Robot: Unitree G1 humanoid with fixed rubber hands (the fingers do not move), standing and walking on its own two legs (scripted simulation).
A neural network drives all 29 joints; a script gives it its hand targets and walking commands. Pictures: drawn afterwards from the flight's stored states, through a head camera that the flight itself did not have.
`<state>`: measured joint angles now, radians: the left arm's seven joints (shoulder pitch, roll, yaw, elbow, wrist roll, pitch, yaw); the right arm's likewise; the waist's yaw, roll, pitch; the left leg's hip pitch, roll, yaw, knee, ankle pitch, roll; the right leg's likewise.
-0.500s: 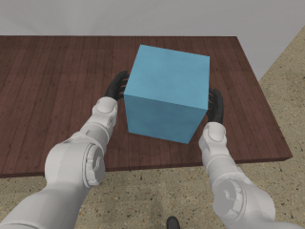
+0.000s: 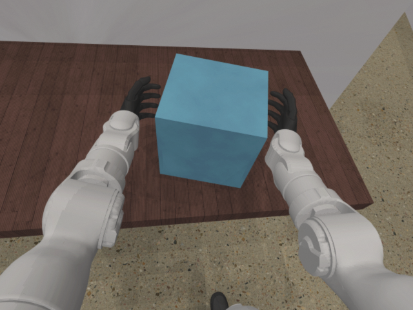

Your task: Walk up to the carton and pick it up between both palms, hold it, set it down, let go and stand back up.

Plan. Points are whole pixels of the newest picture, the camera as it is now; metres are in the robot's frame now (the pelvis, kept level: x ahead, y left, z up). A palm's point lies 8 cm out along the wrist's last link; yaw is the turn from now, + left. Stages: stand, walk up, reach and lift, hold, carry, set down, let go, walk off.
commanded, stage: set down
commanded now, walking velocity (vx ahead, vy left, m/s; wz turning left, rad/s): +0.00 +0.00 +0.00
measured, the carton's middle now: (210, 125) +0.48 -0.08 +0.02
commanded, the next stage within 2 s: none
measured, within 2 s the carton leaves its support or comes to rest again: neither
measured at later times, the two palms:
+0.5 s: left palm (104, 105) +0.49 +0.12 +0.11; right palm (308, 126) +0.38 -0.23 +0.12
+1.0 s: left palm (92, 139) +0.43 +0.14 +0.09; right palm (304, 160) +0.33 -0.22 +0.09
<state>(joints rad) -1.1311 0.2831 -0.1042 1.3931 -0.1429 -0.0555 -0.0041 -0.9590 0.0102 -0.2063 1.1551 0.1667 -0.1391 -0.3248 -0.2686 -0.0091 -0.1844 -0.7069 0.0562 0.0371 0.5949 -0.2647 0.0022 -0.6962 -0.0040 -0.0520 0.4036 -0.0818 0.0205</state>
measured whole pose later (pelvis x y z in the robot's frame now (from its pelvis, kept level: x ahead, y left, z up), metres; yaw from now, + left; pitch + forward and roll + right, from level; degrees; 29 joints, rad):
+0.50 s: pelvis -0.03 +0.00 +0.00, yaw +0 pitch +19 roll -2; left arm -1.16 0.42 -0.18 1.33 -0.28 0.03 -0.03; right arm -0.97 -0.05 -0.21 1.01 0.17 0.03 -0.32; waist -0.27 0.00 -0.18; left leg -0.72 0.03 0.02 0.63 -0.25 0.01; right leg -0.72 -0.02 -0.05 0.46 -0.07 0.02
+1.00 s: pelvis -0.03 +0.00 +0.00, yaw +1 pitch +9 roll -2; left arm -0.87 0.38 -0.10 1.10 -0.20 0.09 -0.09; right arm -0.66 -0.02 -0.13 0.80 0.17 0.02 -0.35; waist -0.23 0.00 -0.08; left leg -0.50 0.03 0.00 0.61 -0.26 0.01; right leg -0.49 -0.02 -0.06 0.43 -0.09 0.03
